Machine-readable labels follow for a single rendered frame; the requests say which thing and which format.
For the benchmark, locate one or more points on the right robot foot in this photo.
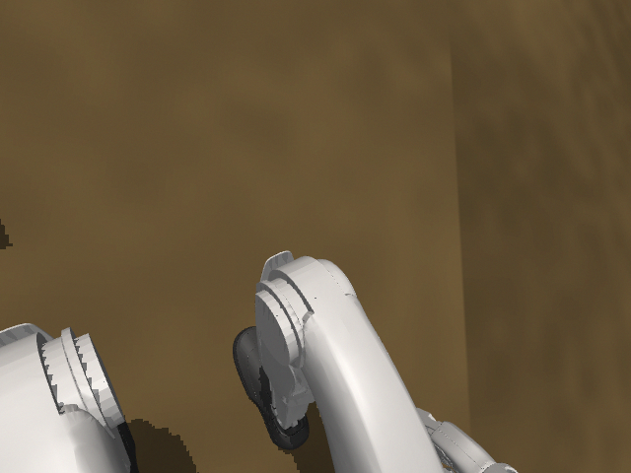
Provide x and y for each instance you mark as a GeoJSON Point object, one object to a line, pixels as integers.
{"type": "Point", "coordinates": [257, 388]}

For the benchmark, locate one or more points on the left robot foot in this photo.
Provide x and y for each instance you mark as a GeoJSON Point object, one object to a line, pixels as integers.
{"type": "Point", "coordinates": [129, 445]}

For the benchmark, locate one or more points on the right robot hand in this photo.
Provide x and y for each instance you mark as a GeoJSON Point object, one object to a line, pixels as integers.
{"type": "Point", "coordinates": [455, 448]}

